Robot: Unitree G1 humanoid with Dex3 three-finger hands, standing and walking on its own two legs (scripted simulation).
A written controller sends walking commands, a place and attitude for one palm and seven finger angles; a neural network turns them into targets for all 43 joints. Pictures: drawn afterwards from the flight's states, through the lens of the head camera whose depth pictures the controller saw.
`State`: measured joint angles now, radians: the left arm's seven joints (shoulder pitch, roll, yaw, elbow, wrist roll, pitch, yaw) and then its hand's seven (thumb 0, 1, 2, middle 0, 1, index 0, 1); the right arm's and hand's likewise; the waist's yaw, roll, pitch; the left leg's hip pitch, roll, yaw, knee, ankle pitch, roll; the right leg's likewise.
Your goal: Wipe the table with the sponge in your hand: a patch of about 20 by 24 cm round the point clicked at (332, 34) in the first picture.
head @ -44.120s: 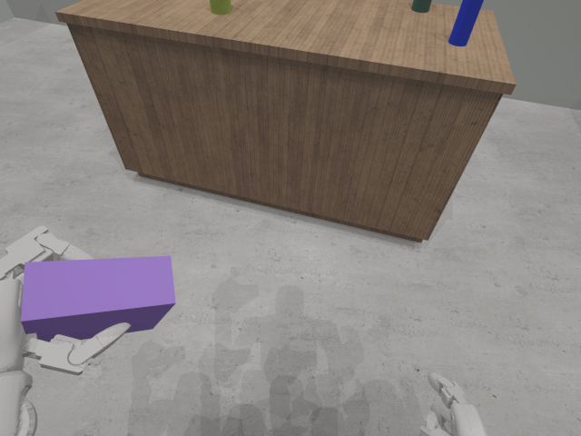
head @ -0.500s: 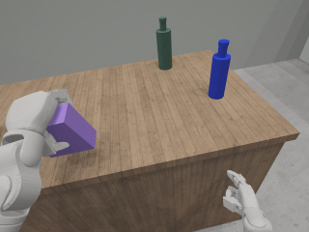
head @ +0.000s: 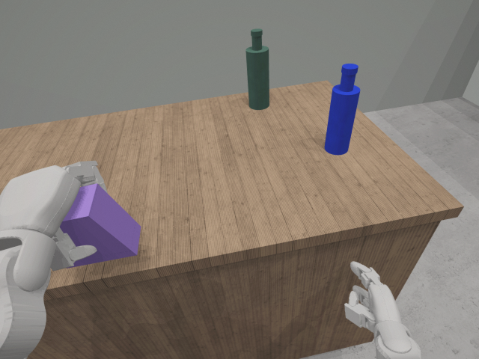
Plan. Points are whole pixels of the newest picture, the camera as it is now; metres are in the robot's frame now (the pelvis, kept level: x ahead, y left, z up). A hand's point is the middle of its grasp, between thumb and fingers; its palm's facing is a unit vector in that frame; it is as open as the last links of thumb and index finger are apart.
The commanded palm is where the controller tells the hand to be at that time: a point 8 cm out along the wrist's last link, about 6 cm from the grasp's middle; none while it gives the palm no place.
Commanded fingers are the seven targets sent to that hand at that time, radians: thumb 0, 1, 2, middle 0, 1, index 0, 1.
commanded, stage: bring the sponge back beside the body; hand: left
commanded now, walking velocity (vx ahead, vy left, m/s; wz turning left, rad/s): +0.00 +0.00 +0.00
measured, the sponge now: (89, 235) +0.21 +0.28 +0.15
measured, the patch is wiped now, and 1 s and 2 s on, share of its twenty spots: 0.90 0.90 0.90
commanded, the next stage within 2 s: step back with the hand held close in 0.44 s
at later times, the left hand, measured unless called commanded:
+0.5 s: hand (70, 219) +0.20 +0.27 +0.21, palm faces +0.26 -0.14 -0.96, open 9.4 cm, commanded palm +0.14 +0.28 +0.28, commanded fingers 0.00 0.10 1.30 -1.20 -1.60 -1.20 -1.60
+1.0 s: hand (88, 179) +0.22 +0.23 +0.26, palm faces +0.47 -0.77 -0.44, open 9.4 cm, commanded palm +0.15 +0.28 +0.26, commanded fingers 0.00 0.10 1.30 -1.20 -1.60 -1.20 -1.60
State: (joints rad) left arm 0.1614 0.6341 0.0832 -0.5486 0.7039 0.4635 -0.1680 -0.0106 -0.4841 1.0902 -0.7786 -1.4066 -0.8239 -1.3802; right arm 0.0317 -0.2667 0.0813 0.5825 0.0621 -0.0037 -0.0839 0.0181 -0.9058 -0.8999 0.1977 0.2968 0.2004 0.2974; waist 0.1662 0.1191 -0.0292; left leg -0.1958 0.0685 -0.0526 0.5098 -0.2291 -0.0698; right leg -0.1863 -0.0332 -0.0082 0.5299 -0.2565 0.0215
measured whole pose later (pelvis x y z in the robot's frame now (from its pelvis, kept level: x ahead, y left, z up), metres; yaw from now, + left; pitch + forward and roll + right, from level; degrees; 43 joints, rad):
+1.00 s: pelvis -0.01 +0.00 -0.01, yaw +1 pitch +3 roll -2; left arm 0.31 0.53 0.55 -0.74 -0.06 -0.17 0.14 -0.01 -0.49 1.09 -0.78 -1.41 -0.83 -1.38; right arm 0.25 -0.24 0.03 0.61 0.02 -0.04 -0.05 0.02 -0.91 -0.90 0.20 0.30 0.20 0.30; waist -0.03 0.00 0.02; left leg -0.40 0.06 -0.07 0.65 -0.30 -0.04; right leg -0.36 0.00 -0.04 0.55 -0.23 0.02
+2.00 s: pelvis -0.20 -0.02 +0.00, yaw +0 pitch +2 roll +0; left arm 0.32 0.48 0.46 -0.73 -0.07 -0.19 0.12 -0.01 -0.49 1.09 -0.78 -1.41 -0.83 -1.38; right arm 0.15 -0.20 0.00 0.58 0.05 -0.02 -0.05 0.02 -0.91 -0.90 0.20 0.30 0.20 0.30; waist -0.05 -0.04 0.00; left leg -0.53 0.03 0.03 1.10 -0.43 -0.05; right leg -0.37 0.00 0.03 0.54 -0.20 0.01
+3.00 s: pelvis -0.34 -0.05 +0.00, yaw +2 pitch +0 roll +0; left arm 0.39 0.40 0.42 -0.64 -0.07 -0.14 0.12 -0.01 -0.49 1.09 -0.78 -1.41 -0.83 -1.39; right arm 0.23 -0.23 0.01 0.64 0.03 -0.04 -0.04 0.02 -0.91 -0.90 0.20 0.30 0.20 0.30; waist -0.02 -0.01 -0.04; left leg -0.39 0.06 0.05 0.76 -0.30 0.02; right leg -0.26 0.00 -0.07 0.51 -0.24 -0.03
